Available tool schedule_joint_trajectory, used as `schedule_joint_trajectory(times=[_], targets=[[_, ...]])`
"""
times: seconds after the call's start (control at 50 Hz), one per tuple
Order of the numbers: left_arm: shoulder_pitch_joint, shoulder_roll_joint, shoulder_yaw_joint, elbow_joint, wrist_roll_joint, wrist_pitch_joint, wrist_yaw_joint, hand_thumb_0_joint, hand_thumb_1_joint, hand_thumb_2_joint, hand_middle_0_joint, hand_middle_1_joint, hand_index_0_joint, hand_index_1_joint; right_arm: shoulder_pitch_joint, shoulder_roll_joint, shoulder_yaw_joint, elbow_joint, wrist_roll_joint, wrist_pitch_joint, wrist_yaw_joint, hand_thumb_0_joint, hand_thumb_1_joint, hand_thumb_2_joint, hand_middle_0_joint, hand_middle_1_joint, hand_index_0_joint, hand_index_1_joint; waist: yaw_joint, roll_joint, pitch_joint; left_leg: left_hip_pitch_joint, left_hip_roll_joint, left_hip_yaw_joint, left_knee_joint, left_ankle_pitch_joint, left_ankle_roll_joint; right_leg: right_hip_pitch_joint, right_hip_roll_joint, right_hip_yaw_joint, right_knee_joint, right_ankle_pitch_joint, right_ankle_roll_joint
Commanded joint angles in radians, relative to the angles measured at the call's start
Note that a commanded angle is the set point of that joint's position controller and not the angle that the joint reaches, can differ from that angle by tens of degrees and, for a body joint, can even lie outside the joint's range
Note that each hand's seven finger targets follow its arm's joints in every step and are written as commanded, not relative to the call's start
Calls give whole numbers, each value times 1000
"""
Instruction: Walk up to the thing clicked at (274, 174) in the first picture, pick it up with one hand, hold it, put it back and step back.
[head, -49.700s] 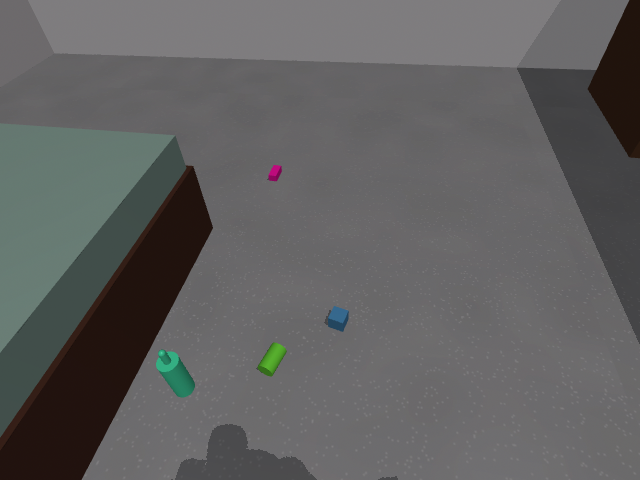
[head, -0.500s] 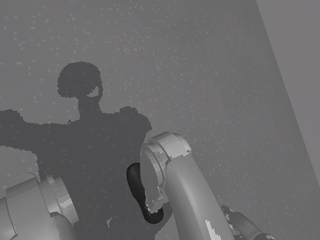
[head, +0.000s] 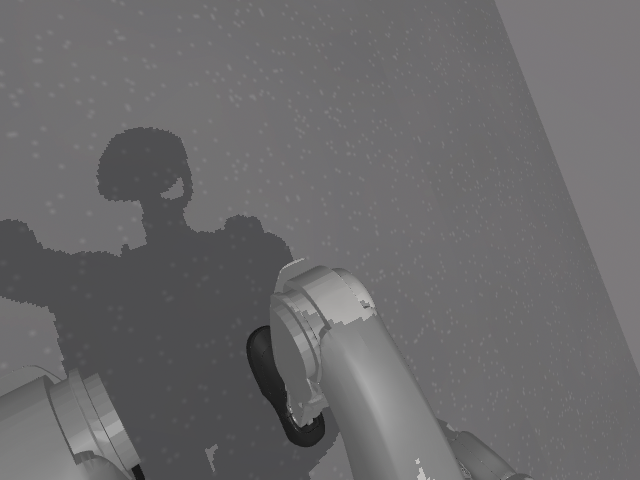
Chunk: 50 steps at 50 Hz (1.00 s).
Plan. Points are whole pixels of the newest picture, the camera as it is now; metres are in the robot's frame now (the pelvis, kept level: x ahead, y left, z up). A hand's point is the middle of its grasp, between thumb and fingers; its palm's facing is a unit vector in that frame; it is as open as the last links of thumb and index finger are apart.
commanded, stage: rest palm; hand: left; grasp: from above
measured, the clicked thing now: out of the picture +0.48 +0.37 -0.29
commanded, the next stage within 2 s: close in 0.36 s
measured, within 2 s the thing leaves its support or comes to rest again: neither
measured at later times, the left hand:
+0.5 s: hand out of the picture +0.46 +0.35 -0.24, palm faces -0.42 -0.11 -0.90, open 12.4 cm
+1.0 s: hand out of the picture +0.46 +0.36 -0.25, palm faces -0.48 -0.13 -0.87, open 10.9 cm
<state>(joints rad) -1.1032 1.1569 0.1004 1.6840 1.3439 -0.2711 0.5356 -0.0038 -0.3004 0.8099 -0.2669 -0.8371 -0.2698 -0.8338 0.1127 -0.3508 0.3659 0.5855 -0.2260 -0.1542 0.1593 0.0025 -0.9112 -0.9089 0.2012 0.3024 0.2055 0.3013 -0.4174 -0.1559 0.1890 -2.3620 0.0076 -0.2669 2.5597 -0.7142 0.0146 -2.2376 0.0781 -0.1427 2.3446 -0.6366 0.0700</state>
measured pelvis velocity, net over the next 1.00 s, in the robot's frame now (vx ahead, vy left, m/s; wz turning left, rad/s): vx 0.00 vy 0.00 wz -0.01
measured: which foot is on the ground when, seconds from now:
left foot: down 0.00-1.00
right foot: down 0.00-1.00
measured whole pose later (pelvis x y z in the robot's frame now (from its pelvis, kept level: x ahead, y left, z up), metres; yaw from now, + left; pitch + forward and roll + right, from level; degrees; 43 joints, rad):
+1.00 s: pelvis +0.00 +0.00 +0.00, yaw -1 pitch +27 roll -17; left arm -1.08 1.19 0.10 1.62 1.31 -0.32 0.45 0.00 0.00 0.58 -0.43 -0.74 -0.47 -0.70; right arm 0.09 -0.36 0.40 0.58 -0.24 -0.12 0.15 0.00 -0.90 -0.90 0.20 0.30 0.20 0.30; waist -0.40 -0.16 0.23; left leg -2.35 0.01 -0.29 2.56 -0.72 0.01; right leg -2.22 0.07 -0.16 2.33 -0.64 0.07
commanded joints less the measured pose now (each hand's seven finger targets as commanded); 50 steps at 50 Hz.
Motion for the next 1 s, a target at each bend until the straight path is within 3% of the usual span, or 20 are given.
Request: schedule_joint_trajectory(times=[0.0, 0.02, 0.12, 0.2, 0.26, 0.3, 0.36, 0.44, 0.46, 0.5, 0.56, 0.58, 0.66, 0.7, 0.76, 0.84, 0.9, 0.92, 0.98], targets=[[-236, 272, 31, -154, -24, -4, 10, 0, -299, 797, -255, -840, -258, -835, 169, -343, -115, 16, 4, 9, -14, 0, -908, -906, 199, 300, 199, 300, -30, 623, -651, 573, 50, 66, -286, 277, -26, 322, 12, -136, -162, 242, -92], [-204, 245, 16, -120, -20, -3, -2, 0, -308, 808, -257, -839, -257, -840, 167, -340, -110, 15, 2, 10, -11, 0, -911, -908, 199, 300, 199, 300, -35, 612, -615, 561, 48, 68, -268, 290, -26, 305, 8, -134, -158, 248, -93], [-189, 220, -8, -127, -34, -28, -39, 0, -288, 801, -265, -840, -267, -837, 176, -331, -101, 17, -2, 30, -12, 0, -909, -907, 199, 300, 199, 300, -43, 571, -607, 538, 46, 74, -255, 312, -17, 346, 13, -135, -177, 268, -88], [-194, 243, -5, -156, -30, -60, -33, 0, -250, 785, -283, -836, -290, -828, 179, -341, -93, 15, -11, 44, -15, 0, -908, -906, 199, 300, 199, 300, -41, 604, -624, 593, 52, 58, -265, 346, -24, 352, 15, -147, -175, 272, -91], [-199, 262, 5, -183, -16, -77, -16, 0, -250, 766, -280, -826, -288, -817, 172, -339, -87, 12, -15, 49, -13, 0, -907, -906, 199, 300, 199, 300, -39, 629, -630, 615, 55, 58, -269, 353, -28, 339, 16, -150, -167, 268, -91], [-210, 282, 22, -181, -13, -90, 8, 0, -241, 800, -294, -823, -296, -821, 152, -351, -89, 4, -19, 50, -17, 0, -905, -906, 199, 300, 199, 300, -31, 615, -628, 590, 52, 57, -271, 306, -26, 345, 17, -157, -171, 249, -93], [-205, 261, 2, -159, 15, -89, 36, 0, -236, 784, -283, -830, -290, -822, 149, -346, -95, 7, -23, 45, -15, 0, -903, -904, 199, 300, 199, 300, -36, 627, -607, 586, 50, 63, -276, 285, -25, 320, 21, -157, -155, 239, -92], [-236, 240, -10, -147, 7, -70, 77, 0, -212, 804, -318, -796, -316, -798, 142, -349, -100, 23, -22, 27, -13, 0, -903, -905, 199, 300, 199, 300, -47, 594, -608, 545, 51, 70, -272, 270, -16, 335, 23, -155, -168, 261, -80], [-224, 236, -19, -115, 12, -58, 81, 0, -179, 724, -304, -813, -325, -791, 145, -350, -101, 22, -19, 20, -13, 0, -895, -900, 199, 300, 200, 300, -48, 597, -581, 544, 49, 73, -280, 251, -16, 317, 19, -149, -165, 247, -81], [-231, 234, -29, -90, 17, -40, 88, 0, -146, 694, -323, -803, -349, -777, 136, -353, -105, 25, -19, 15, -16, 0, -894, -899, 199, 300, 200, 300, -47, 584, -565, 520, 51, 67, -294, 210, -19, 301, 18, -152, -169, 218, -83], [-258, 228, -39, -88, 3, -12, 76, 0, -108, 655, -340, -810, -374, -775, 140, -356, -109, 21, -10, 0, -16, 0, -897, -900, 199, 300, 199, 300, -56, 581, -555, 506, 50, 68, -301, 171, -16, 290, 14, -141, -175, 197, -83], [-242, 249, -19, -76, -7, -4, 73, 0, -110, 654, -350, -797, -380, -766, 144, -356, -107, 31, -9, 0, -15, 0, -899, -901, 199, 300, 199, 300, -47, 575, -570, 499, 53, 68, -295, 177, -14, 300, 15, -140, -180, 199, -82], [-251, 273, 11, -124, -25, 11, 44, 0, -74, 618, -362, -807, -402, -766, 152, -357, -105, 29, -3, -2, -15, 0, -899, -901, 199, 300, 199, 300, -38, 625, -641, 575, 59, 57, -284, 263, -26, 298, 5, -137, -164, 240, -87], [-213, 232, -7, -89, -40, 16, 17, 0, -49, 593, -379, -795, -422, -751, 151, -334, -91, 26, -1, -2, -10, 0, -900, -902, 199, 300, 199, 300, -49, 581, -606, 537, 55, 64, -272, 261, -19, 315, 7, -135, -169, 243, -84], [-215, 276, 13, -115, -51, 9, -10, 0, -25, 579, -405, -760, -443, -721, 148, -349, -91, 15, 3, 8, -18, 0, -898, -901, 199, 300, 199, 300, -41, 574, -609, 509, 49, 74, -264, 260, -16, 340, 7, -132, -186, 242, -89], [-188, 273, 6, -151, -42, -19, -48, 0, -7, 568, -426, -740, -462, -703, 157, -345, -87, 14, -2, 26, -23, 0, -899, -902, 199, 300, 199, 300, -37, 579, -593, 526, 50, 73, -265, 273, -21, 339, 8, -133, -187, 234, -93], [-193, 280, 15, -193, -55, -48, -56, 0, 18, 553, -455, -701, -486, -669, 159, -347, -82, 17, -9, 39, -26, 0, -898, -902, 199, 300, 199, 300, -39, 608, -624, 569, 56, 66, -259, 317, -27, 353, 7, -138, -188, 255, -92], [-212, 292, 18, -220, -54, -59, -52, 0, 32, 541, -452, -708, -489, -671, 161, -349, -81, 12, -12, 44, -28, 0, -895, -900, 199, 300, 199, 300, -33, 609, -672, 600, 58, 59, -265, 338, -26, 383, 10, -143, -186, 272, -90], [-187, 288, 26, -195, -45, -79, -37, 0, 64, 512, -465, -694, -506, -651, 160, -348, -75, 17, -16, 55, -29, 0, -894, -900, 199, 300, 199, 300, -35, 604, -640, 593, 60, 52, -259, 359, -29, 360, 12, -154, -178, 275, -93]])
